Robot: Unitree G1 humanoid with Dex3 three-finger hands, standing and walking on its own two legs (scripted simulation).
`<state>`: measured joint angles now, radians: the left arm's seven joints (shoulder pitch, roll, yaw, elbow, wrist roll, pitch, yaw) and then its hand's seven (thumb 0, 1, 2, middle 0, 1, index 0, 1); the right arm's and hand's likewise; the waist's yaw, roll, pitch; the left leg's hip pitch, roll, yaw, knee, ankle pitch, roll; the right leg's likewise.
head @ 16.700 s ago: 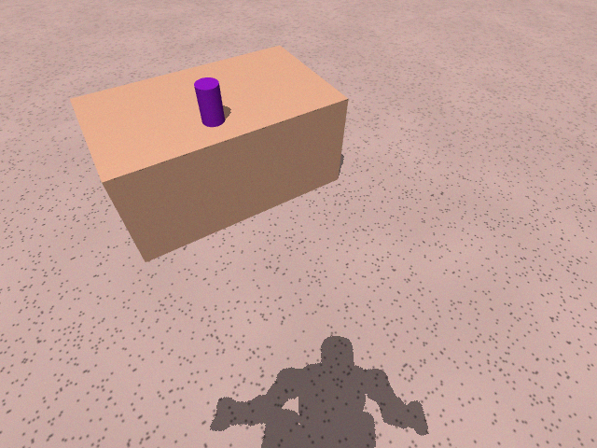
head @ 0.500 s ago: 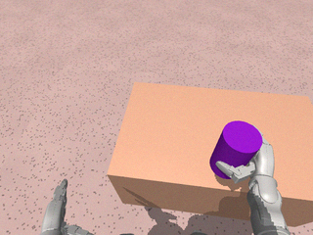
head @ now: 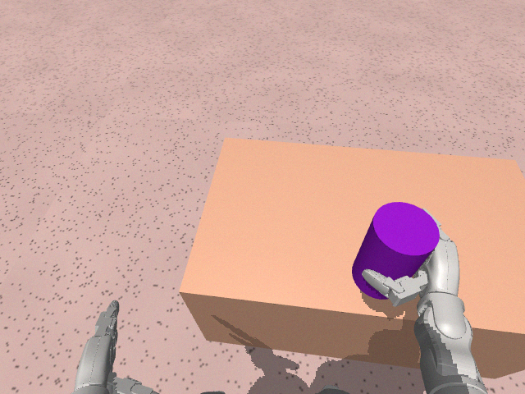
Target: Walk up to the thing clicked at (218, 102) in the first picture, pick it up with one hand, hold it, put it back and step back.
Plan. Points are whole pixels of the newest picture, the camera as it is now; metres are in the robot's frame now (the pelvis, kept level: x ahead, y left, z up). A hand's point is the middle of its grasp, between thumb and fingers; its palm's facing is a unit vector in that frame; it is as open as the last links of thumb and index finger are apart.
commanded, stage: hold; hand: right
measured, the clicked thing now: (389, 253) +0.33 -0.16 +0.03
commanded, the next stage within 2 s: crouch in 1.24 s
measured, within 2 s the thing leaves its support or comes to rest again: neither
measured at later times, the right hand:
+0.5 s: hand (394, 256) +0.32 -0.17 +0.03, palm faces +0.15 +0.99 -0.01, open 11.5 cm
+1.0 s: hand (392, 258) +0.32 -0.17 +0.03, palm faces +0.15 +0.99 -0.01, open 11.5 cm
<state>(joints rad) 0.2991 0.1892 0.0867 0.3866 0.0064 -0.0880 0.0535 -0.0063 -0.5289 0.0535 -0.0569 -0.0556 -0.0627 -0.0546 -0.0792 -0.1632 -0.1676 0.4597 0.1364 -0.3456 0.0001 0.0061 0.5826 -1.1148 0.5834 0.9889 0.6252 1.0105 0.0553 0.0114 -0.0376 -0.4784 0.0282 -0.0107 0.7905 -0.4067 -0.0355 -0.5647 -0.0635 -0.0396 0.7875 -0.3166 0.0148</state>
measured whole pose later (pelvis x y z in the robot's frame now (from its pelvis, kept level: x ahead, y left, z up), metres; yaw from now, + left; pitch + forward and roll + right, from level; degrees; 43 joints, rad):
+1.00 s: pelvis +0.00 +0.00 +0.00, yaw +0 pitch +6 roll +1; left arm 0.31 0.19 0.09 0.35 0.01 -0.10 0.06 -0.01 -0.53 0.06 -0.06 -0.05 -0.06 -0.05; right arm -0.08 -0.16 -0.17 0.46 0.13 -0.36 -0.01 0.01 0.59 -1.12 0.58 0.99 0.62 1.01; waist 0.06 0.01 -0.04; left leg -0.50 0.02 -0.01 0.81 -0.41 -0.03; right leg -0.59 -0.07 -0.04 0.80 -0.32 0.02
